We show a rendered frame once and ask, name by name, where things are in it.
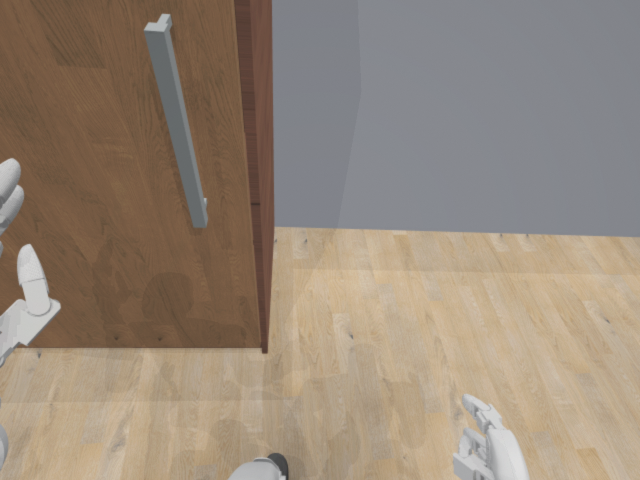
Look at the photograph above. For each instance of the handle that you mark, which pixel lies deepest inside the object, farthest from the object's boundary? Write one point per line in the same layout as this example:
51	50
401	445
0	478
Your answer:
161	52

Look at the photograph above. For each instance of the wardrobe door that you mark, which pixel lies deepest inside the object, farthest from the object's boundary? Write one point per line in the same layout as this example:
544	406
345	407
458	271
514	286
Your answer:
104	205

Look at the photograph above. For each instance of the left robot shin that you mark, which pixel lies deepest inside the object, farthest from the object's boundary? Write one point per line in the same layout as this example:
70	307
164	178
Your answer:
266	460

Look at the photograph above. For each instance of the robot left hand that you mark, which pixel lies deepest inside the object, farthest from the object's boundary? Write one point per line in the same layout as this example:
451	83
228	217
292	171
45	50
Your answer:
23	321

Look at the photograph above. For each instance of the left robot foot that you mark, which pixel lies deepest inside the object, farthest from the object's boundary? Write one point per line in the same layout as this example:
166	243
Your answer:
281	462

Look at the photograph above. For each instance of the robot right hand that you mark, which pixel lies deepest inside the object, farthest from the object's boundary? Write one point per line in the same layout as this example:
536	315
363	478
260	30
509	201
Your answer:
499	455

